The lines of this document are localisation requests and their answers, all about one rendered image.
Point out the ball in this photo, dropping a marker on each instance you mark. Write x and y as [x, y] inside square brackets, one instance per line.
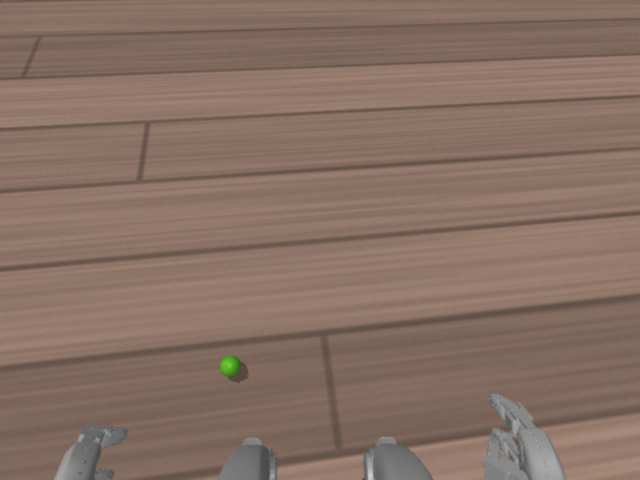
[230, 365]

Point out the right robot hand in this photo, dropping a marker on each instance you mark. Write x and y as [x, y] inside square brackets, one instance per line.
[530, 457]

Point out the left robot hand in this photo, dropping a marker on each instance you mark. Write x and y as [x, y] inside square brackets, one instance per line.
[81, 460]

